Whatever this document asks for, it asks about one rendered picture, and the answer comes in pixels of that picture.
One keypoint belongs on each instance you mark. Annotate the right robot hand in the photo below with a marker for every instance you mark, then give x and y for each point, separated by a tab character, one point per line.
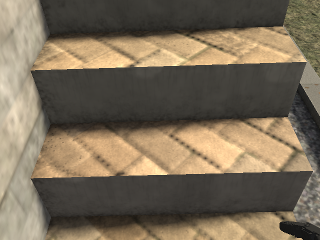
306	231

